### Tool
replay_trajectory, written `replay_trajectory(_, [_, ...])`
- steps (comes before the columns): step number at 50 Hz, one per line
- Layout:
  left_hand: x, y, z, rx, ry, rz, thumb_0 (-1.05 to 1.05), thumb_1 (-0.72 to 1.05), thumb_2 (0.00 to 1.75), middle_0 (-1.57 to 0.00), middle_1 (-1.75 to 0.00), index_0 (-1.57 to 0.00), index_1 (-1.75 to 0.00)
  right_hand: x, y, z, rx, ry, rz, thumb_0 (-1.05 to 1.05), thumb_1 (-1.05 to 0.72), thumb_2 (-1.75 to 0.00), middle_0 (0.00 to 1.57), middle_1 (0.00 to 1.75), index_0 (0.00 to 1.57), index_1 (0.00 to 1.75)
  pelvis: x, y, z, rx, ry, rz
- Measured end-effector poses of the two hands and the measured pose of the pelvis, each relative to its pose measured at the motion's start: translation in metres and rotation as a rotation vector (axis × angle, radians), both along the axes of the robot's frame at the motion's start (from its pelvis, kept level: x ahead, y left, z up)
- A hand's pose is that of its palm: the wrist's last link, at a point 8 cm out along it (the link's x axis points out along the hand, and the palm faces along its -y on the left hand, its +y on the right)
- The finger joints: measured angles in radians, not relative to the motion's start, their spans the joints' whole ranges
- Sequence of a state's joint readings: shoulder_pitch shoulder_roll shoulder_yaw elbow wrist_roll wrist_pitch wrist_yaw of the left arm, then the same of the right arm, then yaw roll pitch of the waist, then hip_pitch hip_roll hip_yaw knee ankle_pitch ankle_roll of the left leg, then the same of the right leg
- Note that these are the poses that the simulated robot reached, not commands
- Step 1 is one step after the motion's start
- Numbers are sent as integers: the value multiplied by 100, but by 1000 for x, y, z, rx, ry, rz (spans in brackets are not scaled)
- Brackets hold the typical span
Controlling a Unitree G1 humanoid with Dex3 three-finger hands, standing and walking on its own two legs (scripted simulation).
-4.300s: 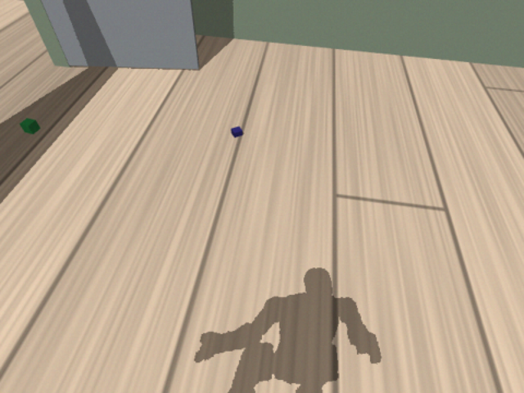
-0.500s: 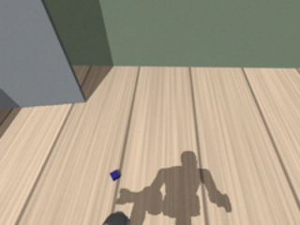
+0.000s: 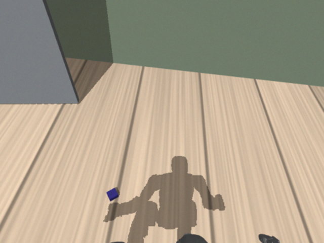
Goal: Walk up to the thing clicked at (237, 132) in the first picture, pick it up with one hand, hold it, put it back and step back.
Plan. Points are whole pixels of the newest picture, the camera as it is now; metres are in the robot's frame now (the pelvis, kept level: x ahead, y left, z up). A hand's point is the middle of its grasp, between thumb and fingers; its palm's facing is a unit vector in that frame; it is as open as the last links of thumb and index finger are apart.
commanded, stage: walk up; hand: left
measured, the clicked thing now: (112, 194) +0.47 +0.23 -0.75
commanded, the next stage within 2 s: stand in 1.48 s
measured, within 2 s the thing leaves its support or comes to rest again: neither
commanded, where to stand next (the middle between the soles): +0.08 -0.01 m, yaw +0 degrees
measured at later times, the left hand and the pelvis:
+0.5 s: hand out of the picture +0.11 +0.24 -0.14, palm faces -0.03 -0.94 -0.33, open 7.4 cm; pelvis +0.00 -0.01 +0.01, yaw -1 degrees
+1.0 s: hand out of the picture +0.09 +0.25 -0.14, palm faces -0.01 -0.94 -0.34, open 7.4 cm; pelvis +0.02 -0.01 +0.02, yaw +0 degrees
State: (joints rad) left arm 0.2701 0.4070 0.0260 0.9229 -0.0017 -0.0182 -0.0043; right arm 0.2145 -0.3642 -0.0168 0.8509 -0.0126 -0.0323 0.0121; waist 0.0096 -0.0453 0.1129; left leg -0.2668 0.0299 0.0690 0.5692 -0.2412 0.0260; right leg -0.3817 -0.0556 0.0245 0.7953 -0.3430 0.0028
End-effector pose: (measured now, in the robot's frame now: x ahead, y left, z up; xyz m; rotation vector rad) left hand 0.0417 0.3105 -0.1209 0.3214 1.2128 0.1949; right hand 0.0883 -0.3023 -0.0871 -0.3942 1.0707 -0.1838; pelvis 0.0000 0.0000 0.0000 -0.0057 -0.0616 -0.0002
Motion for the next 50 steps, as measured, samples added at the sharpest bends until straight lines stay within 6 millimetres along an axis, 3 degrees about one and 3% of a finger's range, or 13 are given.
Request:
replay_trajectory(7, [-3, -11, 9, 70, 16, 5, 1, 90, 90, -21, -30, -20, -30, 13, -13, -33, 63, 8, -36, 1, -90, -90, 20, 30, 20, 30, 2, -14, -10, -13, -7, -10])
replay_trajectory(13, [13, -18, 18, 66, -1, -11, 1, 90, 90, -21, -30, -20, -30, 0, -7, -42, 105, 60, -51, 1, -91, -90, 20, 30, 20, 30, 1, -14, -4, 17, -1, -8])
replay_trajectory(23, [60, -29, 19, -6, -95, -45, 1, 90, 90, -21, -30, -20, -30, -37, -7, -26, 75, 145, -95, 1, -91, -90, 20, 30, 20, 30, 3, -10, 8, 13, -3, -16])
replay_trajectory(30, [68, -30, 15, -37, -83, -45, 1, 90, 90, -21, -30, -20, -30, -44, -13, -14, 36, 170, -120, 1, -91, -90, 20, 30, 20, 30, 7, -8, 12, 7, 3, -16])
replay_trajectory(42, [42, -22, 14, -15, 33, 10, 1, 90, 90, -21, -30, -20, -30, -12, -10, -14, 48, 152, -103, 1, -91, -90, 20, 30, 20, 30, 19, -8, 16, 3, 12, -10])
replay_trajectory(50, [39, -20, 17, -3, 46, 36, 1, 90, 90, -21, -30, -20, -30, 16, -2, -17, 73, 122, -77, 1, -91, -90, 20, 30, 20, 30, 25, -8, 17, 3, 16, -5])
